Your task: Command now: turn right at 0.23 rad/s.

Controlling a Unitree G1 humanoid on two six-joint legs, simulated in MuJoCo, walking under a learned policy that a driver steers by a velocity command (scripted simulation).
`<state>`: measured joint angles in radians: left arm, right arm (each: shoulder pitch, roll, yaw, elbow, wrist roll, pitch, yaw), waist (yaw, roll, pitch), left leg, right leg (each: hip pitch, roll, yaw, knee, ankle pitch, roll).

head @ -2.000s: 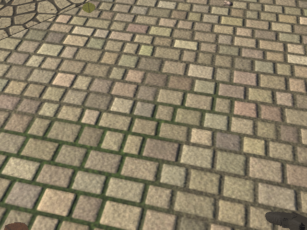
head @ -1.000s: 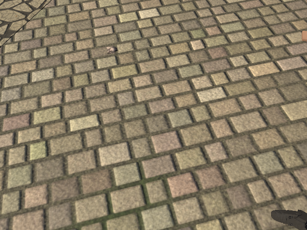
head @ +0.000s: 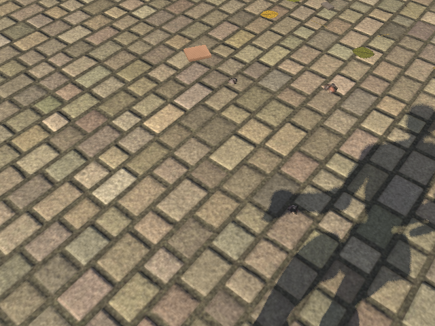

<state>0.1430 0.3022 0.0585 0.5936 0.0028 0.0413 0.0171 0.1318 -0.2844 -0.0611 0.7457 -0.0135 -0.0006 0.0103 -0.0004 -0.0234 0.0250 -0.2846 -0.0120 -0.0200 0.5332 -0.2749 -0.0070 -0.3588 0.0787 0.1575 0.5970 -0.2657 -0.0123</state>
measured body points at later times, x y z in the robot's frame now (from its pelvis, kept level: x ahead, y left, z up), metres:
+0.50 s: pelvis -0.01 -0.01 +0.00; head +0.00 -0.02 +0.45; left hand +0.12 +0.24 -0.11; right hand +0.12 -0.27 -0.11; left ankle +0.01 +0.13 -0.73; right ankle -0.02 -0.14 -0.73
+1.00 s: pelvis -0.01 -0.01 +0.00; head +0.00 -0.01 +0.45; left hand +0.08 +0.24 -0.13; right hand +0.05 -0.27 -0.14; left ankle +0.01 +0.13 -0.73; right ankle -0.02 -0.14 -0.73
